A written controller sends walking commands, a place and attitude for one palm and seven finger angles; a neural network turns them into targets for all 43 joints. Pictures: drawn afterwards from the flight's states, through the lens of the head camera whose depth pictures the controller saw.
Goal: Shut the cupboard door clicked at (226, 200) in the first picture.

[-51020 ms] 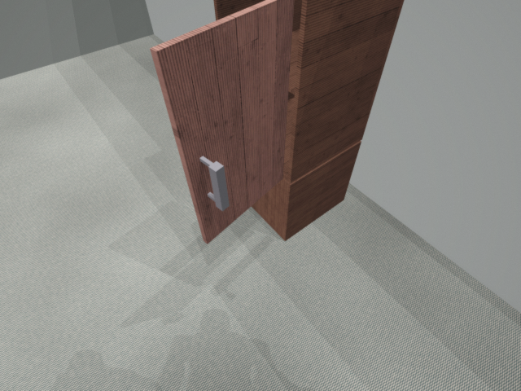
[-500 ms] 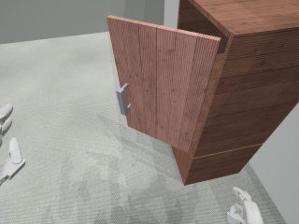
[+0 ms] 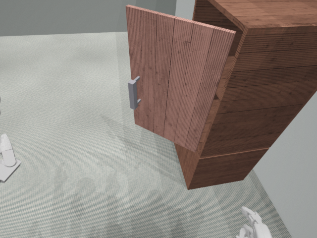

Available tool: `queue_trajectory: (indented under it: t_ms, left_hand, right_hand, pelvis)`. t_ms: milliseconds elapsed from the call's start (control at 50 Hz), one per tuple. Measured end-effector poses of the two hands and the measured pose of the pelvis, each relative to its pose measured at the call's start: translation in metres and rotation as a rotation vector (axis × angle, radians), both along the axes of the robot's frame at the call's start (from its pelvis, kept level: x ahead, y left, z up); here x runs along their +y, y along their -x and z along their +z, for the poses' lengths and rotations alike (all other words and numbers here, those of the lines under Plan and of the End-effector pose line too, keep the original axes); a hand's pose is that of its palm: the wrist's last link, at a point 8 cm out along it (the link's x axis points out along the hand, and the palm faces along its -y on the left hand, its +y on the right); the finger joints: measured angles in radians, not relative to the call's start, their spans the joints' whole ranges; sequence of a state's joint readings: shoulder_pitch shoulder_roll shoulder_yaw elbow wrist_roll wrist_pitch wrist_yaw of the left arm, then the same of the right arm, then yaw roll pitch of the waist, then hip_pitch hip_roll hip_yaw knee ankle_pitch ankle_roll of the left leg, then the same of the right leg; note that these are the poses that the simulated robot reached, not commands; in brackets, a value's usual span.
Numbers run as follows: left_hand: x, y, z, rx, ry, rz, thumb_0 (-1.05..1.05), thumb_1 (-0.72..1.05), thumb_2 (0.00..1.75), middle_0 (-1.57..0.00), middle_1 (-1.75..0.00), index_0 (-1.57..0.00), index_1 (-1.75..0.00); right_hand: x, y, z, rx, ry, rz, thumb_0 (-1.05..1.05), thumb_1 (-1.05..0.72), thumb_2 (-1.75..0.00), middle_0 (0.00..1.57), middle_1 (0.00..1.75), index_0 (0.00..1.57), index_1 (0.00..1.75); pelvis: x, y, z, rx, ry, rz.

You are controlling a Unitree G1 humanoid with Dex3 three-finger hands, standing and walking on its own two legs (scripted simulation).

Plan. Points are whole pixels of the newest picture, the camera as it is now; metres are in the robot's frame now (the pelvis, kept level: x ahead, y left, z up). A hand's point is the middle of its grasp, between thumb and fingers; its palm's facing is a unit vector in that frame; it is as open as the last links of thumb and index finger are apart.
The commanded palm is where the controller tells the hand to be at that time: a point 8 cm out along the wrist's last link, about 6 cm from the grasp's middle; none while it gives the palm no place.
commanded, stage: step back with the hand held close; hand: left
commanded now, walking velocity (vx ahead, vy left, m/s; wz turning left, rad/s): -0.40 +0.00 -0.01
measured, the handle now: (135, 92) +0.70 +0.14 -0.07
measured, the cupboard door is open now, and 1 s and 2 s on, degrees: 50 50 50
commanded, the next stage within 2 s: stop stepping back and stand still in 0.64 s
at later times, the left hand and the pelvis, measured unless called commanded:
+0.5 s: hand out of the picture +0.13 +0.26 +0.18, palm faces +0.46 -0.78 -0.41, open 7.4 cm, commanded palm +0.06 +0.31 +0.19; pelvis -0.07 +0.00 -0.01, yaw +2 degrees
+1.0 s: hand out of the picture +0.02 +0.31 +0.18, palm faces +0.52 -0.79 -0.32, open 7.4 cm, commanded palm -0.05 +0.34 +0.19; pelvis -0.18 +0.03 +0.01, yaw +2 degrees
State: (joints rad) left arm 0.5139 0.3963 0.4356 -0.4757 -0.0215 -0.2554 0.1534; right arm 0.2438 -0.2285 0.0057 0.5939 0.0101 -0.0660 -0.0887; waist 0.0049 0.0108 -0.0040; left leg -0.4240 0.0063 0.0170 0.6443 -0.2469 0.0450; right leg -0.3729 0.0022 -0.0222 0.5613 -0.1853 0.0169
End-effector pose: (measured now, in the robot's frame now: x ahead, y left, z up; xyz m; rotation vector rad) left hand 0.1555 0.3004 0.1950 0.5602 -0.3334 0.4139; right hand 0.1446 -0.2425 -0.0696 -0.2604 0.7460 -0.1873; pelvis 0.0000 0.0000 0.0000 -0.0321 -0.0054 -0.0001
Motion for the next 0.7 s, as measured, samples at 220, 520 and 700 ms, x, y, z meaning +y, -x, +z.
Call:
queue_trajectory:
  t_ms: [220,520,700]
  left_hand:
    - [-0.002,0.017,-0.001,-0.012,-0.055,-0.028,0.01,0.88,0.89,-0.21,-0.3,-0.22,-0.3]
    - [0.0,0.067,0.003,-0.073,-0.01,-0.041,0.01,0.88,0.89,-0.21,-0.3,-0.22,-0.3]
    - [0.019,0.132,0.019,-0.107,-0.091,0.017,0.01,0.88,0.89,-0.21,-0.3,-0.22,-0.3]
  right_hand:
    - [-0.008,0.028,-0.001,-0.019,0.011,-0.014,0.01,-0.9,-0.9,0.2,0.3,0.21,0.3]
    - [0.004,0.071,-0.004,0.025,0.019,-0.002,0.01,-0.91,-0.9,0.2,0.3,0.21,0.3]
    - [0.024,0.1,-0.012,-0.004,-0.04,0.036,0.01,-0.9,-0.9,0.2,0.3,0.2,0.3]
  pelvis:
    - [-0.003,0.025,-0.006,-0.003,-0.002,0.013]
    - [0.005,0.072,-0.007,0.005,0.011,0.029]
    - [-0.001,0.108,-0.012,0.02,0.043,0.105]
